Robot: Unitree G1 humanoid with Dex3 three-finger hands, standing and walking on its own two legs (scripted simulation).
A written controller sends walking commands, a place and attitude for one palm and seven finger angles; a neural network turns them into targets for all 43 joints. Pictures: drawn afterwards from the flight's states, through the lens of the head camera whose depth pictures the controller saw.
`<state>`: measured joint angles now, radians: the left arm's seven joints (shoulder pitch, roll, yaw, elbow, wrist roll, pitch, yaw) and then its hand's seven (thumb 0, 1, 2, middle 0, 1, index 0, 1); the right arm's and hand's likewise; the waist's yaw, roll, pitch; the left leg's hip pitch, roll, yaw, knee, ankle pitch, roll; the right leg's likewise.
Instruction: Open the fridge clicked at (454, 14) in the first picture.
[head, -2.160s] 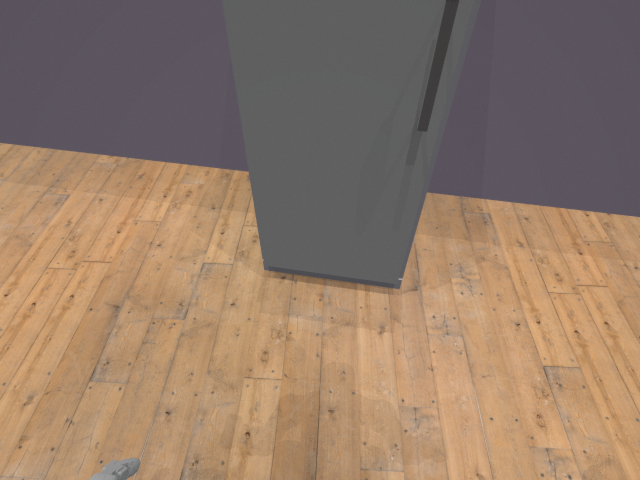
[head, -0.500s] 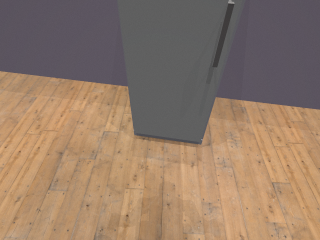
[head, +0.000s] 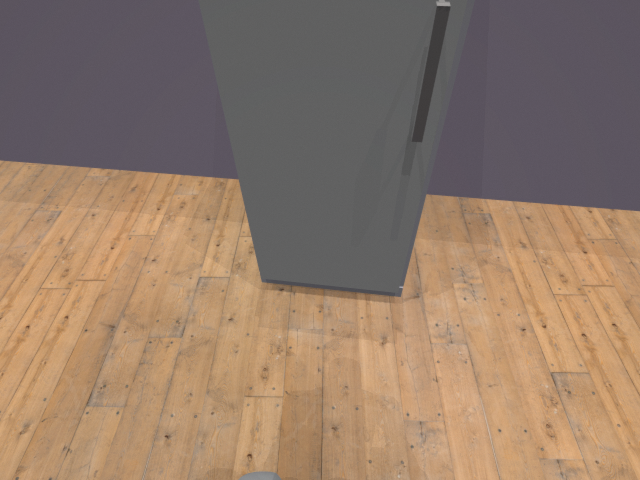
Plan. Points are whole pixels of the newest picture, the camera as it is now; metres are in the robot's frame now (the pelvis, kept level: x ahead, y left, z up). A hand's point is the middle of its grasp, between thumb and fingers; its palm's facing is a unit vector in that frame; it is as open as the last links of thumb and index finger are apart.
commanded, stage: take the last steps up to it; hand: right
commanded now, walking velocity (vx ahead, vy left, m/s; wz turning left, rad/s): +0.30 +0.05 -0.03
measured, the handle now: (427, 75) +0.82 -0.14 +0.12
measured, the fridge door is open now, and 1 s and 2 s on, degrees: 0 0 0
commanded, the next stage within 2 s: come to a stop and stand still in 0.70 s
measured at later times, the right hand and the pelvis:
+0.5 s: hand out of the picture +0.16 -0.12 -0.18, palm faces +0.10 +0.98 -0.16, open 7.3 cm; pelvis +0.17 +0.05 +0.00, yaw -3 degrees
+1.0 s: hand (438, 362) +0.36 -0.17 -0.18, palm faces +0.06 +0.98 -0.20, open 7.3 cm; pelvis +0.32 +0.02 +0.00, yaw -2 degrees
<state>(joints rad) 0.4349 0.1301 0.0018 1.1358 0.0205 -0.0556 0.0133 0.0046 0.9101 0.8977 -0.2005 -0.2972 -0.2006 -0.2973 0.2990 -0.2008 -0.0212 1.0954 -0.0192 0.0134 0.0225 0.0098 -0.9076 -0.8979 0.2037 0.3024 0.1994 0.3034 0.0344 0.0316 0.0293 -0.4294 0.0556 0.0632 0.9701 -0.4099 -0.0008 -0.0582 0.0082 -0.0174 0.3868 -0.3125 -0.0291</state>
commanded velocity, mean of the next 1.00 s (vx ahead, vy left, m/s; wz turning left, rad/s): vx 0.13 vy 0.02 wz -0.01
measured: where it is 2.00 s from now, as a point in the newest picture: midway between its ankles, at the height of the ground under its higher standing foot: outside the picture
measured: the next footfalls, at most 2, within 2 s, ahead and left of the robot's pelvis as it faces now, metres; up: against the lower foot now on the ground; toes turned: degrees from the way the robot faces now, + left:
left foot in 0.20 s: +0.20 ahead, +0.15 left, +0.00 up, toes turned +7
right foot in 0.62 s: +0.32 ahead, -0.08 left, +0.00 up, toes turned -12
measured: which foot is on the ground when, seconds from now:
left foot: up 0.00-0.18, down 0.20-0.64, up 0.66-1.00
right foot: down 0.00-0.20, up 0.22-0.60, down 0.62-1.00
